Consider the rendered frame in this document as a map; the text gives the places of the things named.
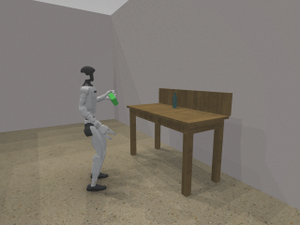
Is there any sponge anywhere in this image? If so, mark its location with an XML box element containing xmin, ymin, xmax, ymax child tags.
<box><xmin>108</xmin><ymin>93</ymin><xmax>118</xmax><ymax>106</ymax></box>

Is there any robot left forearm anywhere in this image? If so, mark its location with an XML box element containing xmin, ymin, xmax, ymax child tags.
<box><xmin>97</xmin><ymin>94</ymin><xmax>106</xmax><ymax>102</ymax></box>

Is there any robot left foot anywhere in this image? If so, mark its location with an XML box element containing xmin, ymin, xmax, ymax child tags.
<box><xmin>90</xmin><ymin>172</ymin><xmax>109</xmax><ymax>178</ymax></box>

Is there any robot right upper arm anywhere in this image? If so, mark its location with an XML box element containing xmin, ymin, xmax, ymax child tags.
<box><xmin>78</xmin><ymin>86</ymin><xmax>90</xmax><ymax>111</ymax></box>

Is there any robot left hand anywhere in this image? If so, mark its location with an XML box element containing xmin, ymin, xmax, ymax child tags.
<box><xmin>105</xmin><ymin>90</ymin><xmax>117</xmax><ymax>100</ymax></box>

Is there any robot right forearm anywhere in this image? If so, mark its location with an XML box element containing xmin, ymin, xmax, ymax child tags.
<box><xmin>80</xmin><ymin>107</ymin><xmax>102</xmax><ymax>128</ymax></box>

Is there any robot right hand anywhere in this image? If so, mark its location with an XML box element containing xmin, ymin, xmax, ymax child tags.
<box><xmin>98</xmin><ymin>125</ymin><xmax>116</xmax><ymax>140</ymax></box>

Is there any right robot shin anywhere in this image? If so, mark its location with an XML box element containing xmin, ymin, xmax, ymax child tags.
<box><xmin>91</xmin><ymin>156</ymin><xmax>103</xmax><ymax>187</ymax></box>

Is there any table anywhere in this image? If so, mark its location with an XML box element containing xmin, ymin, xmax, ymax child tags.
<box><xmin>127</xmin><ymin>88</ymin><xmax>233</xmax><ymax>197</ymax></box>

